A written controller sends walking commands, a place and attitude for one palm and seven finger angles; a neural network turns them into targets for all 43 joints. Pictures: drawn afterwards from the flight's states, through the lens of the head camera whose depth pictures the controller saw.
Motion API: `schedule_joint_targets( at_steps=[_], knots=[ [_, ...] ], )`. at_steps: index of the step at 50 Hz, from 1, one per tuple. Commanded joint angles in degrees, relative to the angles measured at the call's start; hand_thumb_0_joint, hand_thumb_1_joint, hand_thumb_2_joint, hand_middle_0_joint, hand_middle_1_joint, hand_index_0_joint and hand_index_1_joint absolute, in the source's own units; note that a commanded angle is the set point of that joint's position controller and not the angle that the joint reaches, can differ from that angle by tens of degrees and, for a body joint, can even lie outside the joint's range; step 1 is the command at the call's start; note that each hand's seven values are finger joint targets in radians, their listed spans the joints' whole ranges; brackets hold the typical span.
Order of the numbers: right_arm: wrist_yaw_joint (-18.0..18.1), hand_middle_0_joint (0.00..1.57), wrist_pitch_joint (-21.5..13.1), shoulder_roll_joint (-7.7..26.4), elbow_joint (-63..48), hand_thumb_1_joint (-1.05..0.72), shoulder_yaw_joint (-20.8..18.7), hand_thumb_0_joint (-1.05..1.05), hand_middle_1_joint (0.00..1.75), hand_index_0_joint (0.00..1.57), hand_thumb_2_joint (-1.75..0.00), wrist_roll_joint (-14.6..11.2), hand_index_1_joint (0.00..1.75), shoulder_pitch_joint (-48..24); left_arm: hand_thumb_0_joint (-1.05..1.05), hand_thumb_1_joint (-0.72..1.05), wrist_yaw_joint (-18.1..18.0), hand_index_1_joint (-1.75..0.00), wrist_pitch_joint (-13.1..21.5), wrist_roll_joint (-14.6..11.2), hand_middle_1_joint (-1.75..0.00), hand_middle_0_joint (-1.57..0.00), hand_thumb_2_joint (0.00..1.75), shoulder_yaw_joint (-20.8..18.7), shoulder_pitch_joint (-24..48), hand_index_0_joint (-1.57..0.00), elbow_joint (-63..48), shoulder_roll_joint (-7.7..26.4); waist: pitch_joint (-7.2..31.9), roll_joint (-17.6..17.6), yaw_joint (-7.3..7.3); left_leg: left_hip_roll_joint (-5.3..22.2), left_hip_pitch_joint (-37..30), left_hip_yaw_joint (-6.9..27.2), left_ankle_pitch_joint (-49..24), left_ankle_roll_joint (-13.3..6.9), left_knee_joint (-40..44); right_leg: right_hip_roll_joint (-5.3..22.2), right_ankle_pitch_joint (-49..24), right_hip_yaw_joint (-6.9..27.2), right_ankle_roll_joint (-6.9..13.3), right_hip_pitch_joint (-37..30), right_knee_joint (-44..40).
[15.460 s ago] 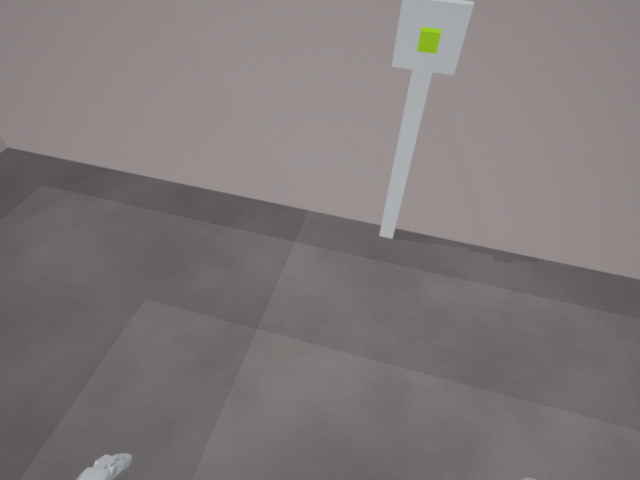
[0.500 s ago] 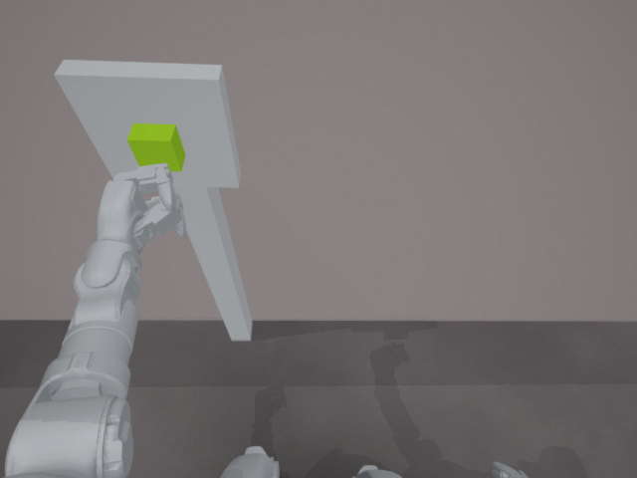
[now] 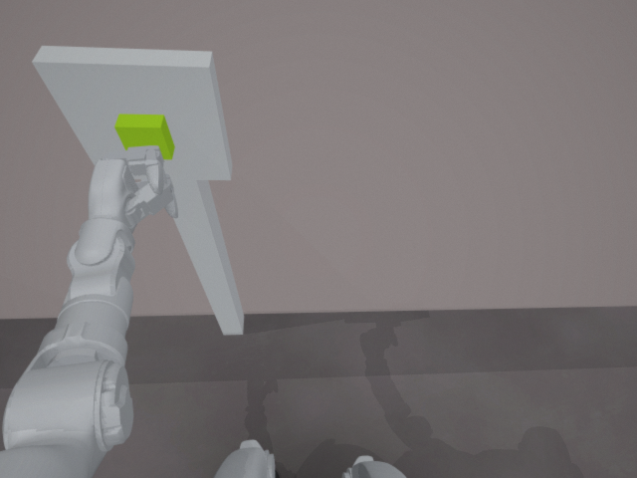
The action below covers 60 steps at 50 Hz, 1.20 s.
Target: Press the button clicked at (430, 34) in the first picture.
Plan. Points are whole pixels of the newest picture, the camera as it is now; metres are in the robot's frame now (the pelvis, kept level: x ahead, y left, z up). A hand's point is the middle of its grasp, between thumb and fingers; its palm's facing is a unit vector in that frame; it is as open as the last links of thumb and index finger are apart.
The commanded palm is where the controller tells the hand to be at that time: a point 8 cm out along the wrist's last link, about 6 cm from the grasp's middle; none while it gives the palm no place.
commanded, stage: press the button with the knuckle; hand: left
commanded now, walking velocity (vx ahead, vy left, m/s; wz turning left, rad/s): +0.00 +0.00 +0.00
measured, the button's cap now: (147, 133) +0.51 +0.21 +0.12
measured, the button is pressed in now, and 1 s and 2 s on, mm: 7 10 0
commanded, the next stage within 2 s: hold the button down briefly in 0.28 s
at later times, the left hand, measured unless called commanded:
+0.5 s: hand (167, 183) +0.47 +0.19 +0.08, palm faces +0.03 -1.00 -0.03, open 3.6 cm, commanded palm +0.48 +0.22 +0.08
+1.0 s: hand (167, 186) +0.46 +0.19 +0.08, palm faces +0.03 -1.00 -0.02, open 3.5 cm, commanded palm +0.44 +0.22 +0.08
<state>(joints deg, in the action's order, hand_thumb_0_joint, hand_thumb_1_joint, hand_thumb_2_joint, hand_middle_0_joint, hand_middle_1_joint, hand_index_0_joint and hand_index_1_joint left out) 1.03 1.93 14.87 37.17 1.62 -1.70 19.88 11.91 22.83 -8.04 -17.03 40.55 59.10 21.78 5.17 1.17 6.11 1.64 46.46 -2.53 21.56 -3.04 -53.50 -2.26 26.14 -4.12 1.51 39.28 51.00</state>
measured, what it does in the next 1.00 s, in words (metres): stands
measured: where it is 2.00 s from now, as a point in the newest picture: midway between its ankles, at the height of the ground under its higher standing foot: outside the picture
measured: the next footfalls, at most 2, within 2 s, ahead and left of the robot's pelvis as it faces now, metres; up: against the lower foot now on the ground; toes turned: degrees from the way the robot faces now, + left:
none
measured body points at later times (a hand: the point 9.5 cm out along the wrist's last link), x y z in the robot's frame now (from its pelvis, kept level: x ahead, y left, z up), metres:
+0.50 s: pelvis -0.03 -0.01 -0.01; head +0.08 +0.02 +0.42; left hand +0.46 +0.24 +0.08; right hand -0.01 -0.28 -0.12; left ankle +0.04 +0.08 -0.69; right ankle -0.01 -0.11 -0.69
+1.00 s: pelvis -0.03 +0.00 -0.02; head +0.07 +0.02 +0.42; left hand +0.45 +0.24 +0.08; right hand +0.00 -0.27 -0.12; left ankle +0.04 +0.08 -0.69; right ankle -0.01 -0.11 -0.69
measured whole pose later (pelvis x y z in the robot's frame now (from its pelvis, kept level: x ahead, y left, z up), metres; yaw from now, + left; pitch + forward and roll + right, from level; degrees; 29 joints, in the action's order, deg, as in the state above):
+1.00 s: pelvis -0.03 +0.00 -0.02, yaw +1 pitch +17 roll -4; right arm 0.6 -1.8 16.0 37.3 2.6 -0.7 22.7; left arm 10.1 21.4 -7.1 -15.9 50.7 66.2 25.7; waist 5.4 1.7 8.0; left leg 1.6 55.0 -0.5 19.7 -3.0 -57.4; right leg -2.3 25.1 -6.1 1.9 47.2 55.0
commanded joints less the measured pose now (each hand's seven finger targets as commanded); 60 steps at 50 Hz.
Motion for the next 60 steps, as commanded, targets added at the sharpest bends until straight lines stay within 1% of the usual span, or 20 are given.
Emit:
schedule_joint_targets(
  at_steps=[1, 4, 6, 8, 9, 11, 14, 17, 24, 26, 31, 34, 40, 42, 44, 46, 49, 51, 58, 60],
  knots=[
    [0.94, 0.20, -1.49, 9.98, -3.87, -0.90, -3.84, 0.00, 0.30, 0.20, -0.90, 0.51, 0.30, 5.45, 0.00, 0.90, -1.31, -1.50, 4.34, -0.92, -1.50, -1.30, 0.90, -2.54, 30.53, -1.30, -11.55, 13.37, 22.88, 4.79, 1.98, 0.19, -25.04, 6.95, -12.98, 1.35, 5.43, -0.86, -12.68, 2.90, -0.22, 3.56, -7.04],
    [1.03, 0.20, -1.54, 10.25, -3.26, -0.90, -3.53, 0.00, 0.30, 0.20, -0.90, 0.51, 0.30, 5.55, 0.00, 0.90, -1.58, -1.50, 4.17, -0.66, -1.50, -1.30, 0.90, -1.53, 34.33, -1.30, -7.95, 13.07, 19.35, 2.76, 3.83, 0.15, -21.62, 7.07, -8.32, 0.99, 5.39, -0.86, -9.32, 3.05, -0.57, 5.68, -7.62],
    [1.27, 0.20, -1.75, 10.79, -2.94, -0.90, -3.43, 0.00, 0.30, 0.20, -0.90, 0.51, 0.30, 5.98, 0.00, 0.90, -1.69, -1.50, 4.05, -0.14, -1.50, -1.30, 0.90, -2.80, 36.66, -1.30, -6.43, 15.88, 18.60, 3.21, 4.19, 0.09, -19.81, 7.33, -5.64, 0.87, 5.29, -0.78, -7.33, 3.41, -0.54, 6.46, -7.65],
    [1.25, 0.20, -2.02, 10.65, -2.99, -0.90, -3.41, 0.00, 0.30, 0.20, -0.90, 0.67, 0.30, 6.27, 0.00, 0.90, -1.81, -1.50, 4.62, 0.51, -1.50, -1.30, 0.90, -1.71, 39.52, -1.30, -7.69, 15.42, 22.12, 5.72, 4.56, 0.01, -21.88, 7.45, -6.35, 0.86, 4.85, -0.68, -7.40, 3.57, -0.51, 6.97, -7.16],
    [1.21, 0.20, -2.08, 10.65, -2.86, -0.90, -3.33, 0.00, 0.30, 0.20, -0.90, 0.79, 0.30, 6.48, 0.00, 0.90, -1.84, -1.50, 4.39, 0.54, -1.50, -1.30, 0.90, -2.14, 38.50, -1.30, -5.83, 15.41, 21.61, 5.95, 4.17, 0.03, -21.53, 7.62, -5.77, 1.02, 4.79, -0.71, -6.89, 3.39, -0.38, 7.54, -7.15],
    [1.26, 0.20, -2.23, 11.00, -2.60, -0.90, -3.20, 0.00, 0.30, 0.20, -0.90, 0.93, 0.30, 6.88, 0.00, 0.90, -1.82, -1.50, 4.21, 0.79, -1.50, -1.30, 0.90, -1.58, 40.87, -1.30, -5.07, 15.79, 21.22, 6.15, 5.07, 0.23, -21.21, 8.28, -4.71, 1.10, 4.67, -0.71, -6.00, 3.11, -0.35, 9.20, -6.65],
    [1.14, 0.20, -2.63, 11.07, -2.03, -0.90, -3.28, 0.00, 0.30, 0.20, -0.90, 1.08, 0.30, 7.56, 0.00, 0.90, -1.95, -1.50, 4.03, 0.64, -1.50, -1.30, 0.90, 0.73, 44.20, -1.30, -4.62, 13.11, 22.06, 6.07, 6.63, 0.43, -21.97, 8.93, -3.02, 0.99, 4.41, -0.78, -5.03, 2.92, -0.57, 11.49, -6.54],
    [1.46, 0.20, -2.93, 11.82, -1.92, -0.90, -2.98, 0.00, 0.30, 0.20, -0.90, 1.07, 0.30, 8.42, 0.00, 0.90, -2.28, -1.50, 3.27, 0.56, -1.50, -1.30, 0.90, -1.65, 45.56, -1.30, -3.20, 17.22, 22.16, 3.82, 6.78, 0.13, -18.30, 8.52, -1.22, 0.48, 3.94, -0.79, -3.92, 3.59, -0.70, 9.72, -6.80],
    [1.80, 0.20, -3.88, 11.89, -1.86, -0.90, -2.60, 0.00, 0.30, 0.20, -0.90, 0.87, 0.30, 8.84, 0.00, 0.90, -2.01, -1.50, 1.77, 0.98, -1.50, -1.30, 0.90, 0.29, 47.62, -1.30, -1.65, 16.75, 20.64, 6.41, 7.48, 0.13, -16.32, 8.64, 4.54, 0.53, 4.39, -0.54, -0.30, 3.71, -0.74, 12.08, -7.07],
    [1.89, 0.20, -4.28, 12.07, -1.85, -0.90, -2.29, 0.00, 0.30, 0.20, -0.90, 0.76, 0.30, 8.76, 0.00, 0.90, -2.06, -1.50, 0.95, 0.70, -1.50, -1.30, 0.90, 0.38, 46.86, -1.30, -0.03, 17.01, 18.07, 5.21, 7.82, 0.17, -13.99, 8.53, 7.42, 0.39, 4.69, -0.45, 1.37, 3.91, -0.87, 12.39, -7.56],
    [2.06, 0.20, -5.42, 12.27, -1.90, -0.90, -2.17, 0.00, 0.30, 0.20, -0.90, 0.82, 0.30, 9.04, 0.00, 0.90, -1.99, -1.50, 0.90, 0.59, -1.50, -1.30, 0.90, 0.72, 49.13, -1.30, -2.21, 17.79, 20.44, 6.98, 7.77, 0.22, -14.31, 8.73, 7.90, 0.42, 4.50, -0.30, 1.76, 4.03, -0.78, 12.31, -6.95],
    [2.03, 0.20, -5.75, 12.29, -1.93, -0.90, -2.11, 0.00, 0.30, 0.20, -0.90, 0.74, 0.30, 9.34, 0.00, 0.90, -2.10, -1.50, 0.60, 0.58, -1.50, -1.30, 0.90, 0.91, 48.58, -1.30, -1.39, 17.54, 20.66, 5.38, 8.10, 0.22, -13.58, 8.67, 7.34, 0.25, 4.15, -0.38, 1.79, 4.13, -0.91, 11.84, -7.02],
    [1.59, 0.20, -5.71, 12.23, -2.63, -0.90, -2.40, 0.00, 0.30, 0.20, -0.90, 0.87, 0.30, 9.41, 0.00, 0.90, -1.92, -1.50, 0.24, 0.76, -1.50, -1.30, 0.90, -0.95, 46.13, -1.30, -1.05, 18.82, 20.78, 5.80, 6.82, -0.04, -12.83, 8.36, 6.35, 0.43, 3.95, -0.41, 1.53, 3.86, -0.58, 11.14, -6.62],
    [1.20, 0.20, -5.78, 11.87, -2.85, -0.90, -2.41, 0.00, 0.30, 0.20, -0.90, 1.07, 0.30, 9.34, 0.00, 0.90, -1.81, -1.50, 0.19, 0.55, -1.50, -1.30, 0.90, -0.12, 45.30, -1.30, -1.34, 16.64, 20.61, 6.30, 6.73, -0.17, -13.62, 8.35, 5.46, 0.39, 3.90, -0.43, 0.76, 3.68, -0.52, 11.34, -6.52],
    [0.93, 0.20, -5.42, 11.93, -3.40, -0.90, -2.82, 0.00, 0.30, 0.20, -0.90, 1.12, 0.30, 9.27, 0.00, 0.90, -1.92, -1.50, 0.54, 0.81, -1.50, -1.30, 0.90, -0.88, 42.66, -1.30, -2.84, 16.82, 22.58, 8.08, 5.19, 0.01, -16.70, 8.76, 3.69, 0.85, 4.43, -0.53, -0.31, 3.12, -0.21, 11.54, -6.10],
    [0.54, 0.20, -5.21, 11.57, -3.85, -0.90, -3.08, 0.00, 0.30, 0.20, -0.90, 1.20, 0.30, 9.01, 0.00, 0.90, -1.98, -1.50, 0.75, 0.66, -1.50, -1.30, 0.90, 0.92, 40.56, -1.30, -4.68, 13.40, 23.26, 8.29, 4.89, 0.27, -19.81, 9.39, 2.31, 1.07, 5.08, -0.71, -1.52, 2.39, -0.10, 12.22, -5.86],
    [0.14, 0.20, -4.73, 11.48, -4.22, -0.90, -3.21, 0.00, 0.30, 0.20, -0.90, 1.13, 0.30, 8.47, 0.00, 0.90, -2.45, -1.50, 0.96, 0.25, -1.50, -1.30, 0.90, 1.57, 37.50, -1.30, -5.65, 11.40, 21.20, 6.21, 4.55, 0.30, -19.71, 9.55, 2.92, 1.08, 5.81, -0.79, -1.44, 2.06, -0.13, 11.84, -6.17],
    [0.14, 0.20, -4.38, 11.55, -4.66, -0.90, -3.56, 0.00, 0.30, 0.20, -0.90, 1.06, 0.30, 8.32, 0.00, 0.90, -2.75, -1.50, 1.30, 0.26, -1.50, -1.30, 0.90, 0.47, 34.82, -1.30, -7.20, 12.14, 22.31, 4.22, 3.85, 0.37, -20.19, 9.16, 1.28, 0.97, 5.98, -0.87, -2.33, 1.99, -0.16, 9.88, -6.39],
    [-0.24, 0.20, -3.33, 10.37, -6.09, -0.90, -3.87, 0.00, 0.30, 0.20, -0.90, 0.34, 0.30, 6.40, 0.00, 0.90, -2.48, -1.50, 2.53, -0.83, -1.50, -1.30, 0.90, 1.30, 24.45, -1.30, -12.85, 8.55, 22.04, 4.08, 1.04, 0.11, -23.51, 7.66, -6.82, 1.11, 6.20, -1.25, -7.54, 1.70, 0.24, 5.54, -7.00],
    [-0.27, 0.20, -3.00, 10.12, -6.80, -0.90, -3.97, 0.00, 0.30, 0.20, -0.90, 0.08, 0.30, 5.53, 0.00, 0.90, -2.34, -1.50, 2.71, -1.23, -1.50, -1.30, 0.90, 2.95, 22.22, -1.30, -16.70, 6.71, 22.17, 4.07, 0.90, 0.15, -24.96, 7.57, -8.42, 1.18, 6.55, -1.26, -8.85, 1.52, 0.23, 4.86, -7.08]
  ],
)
